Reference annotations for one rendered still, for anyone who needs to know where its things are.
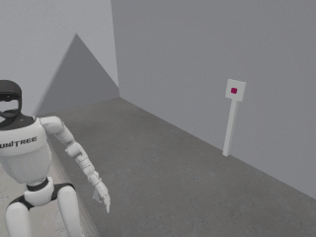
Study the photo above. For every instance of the robot head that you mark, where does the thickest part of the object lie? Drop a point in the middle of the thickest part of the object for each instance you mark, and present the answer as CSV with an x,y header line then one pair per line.
x,y
14,119

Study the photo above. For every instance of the robot left hand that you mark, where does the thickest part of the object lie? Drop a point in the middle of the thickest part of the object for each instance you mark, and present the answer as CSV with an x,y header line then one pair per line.
x,y
101,189

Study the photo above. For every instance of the left robot forearm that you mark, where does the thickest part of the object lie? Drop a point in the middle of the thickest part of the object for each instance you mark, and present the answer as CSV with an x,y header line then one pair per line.
x,y
87,167

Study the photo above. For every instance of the robot left upper arm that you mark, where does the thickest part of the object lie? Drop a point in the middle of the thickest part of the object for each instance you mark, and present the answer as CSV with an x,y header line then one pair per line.
x,y
55,126

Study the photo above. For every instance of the panel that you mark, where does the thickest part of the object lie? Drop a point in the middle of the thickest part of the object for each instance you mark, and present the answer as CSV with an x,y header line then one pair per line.
x,y
236,98

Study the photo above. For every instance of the robot left thigh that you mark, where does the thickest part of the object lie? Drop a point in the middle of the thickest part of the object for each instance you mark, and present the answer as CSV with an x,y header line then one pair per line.
x,y
69,208

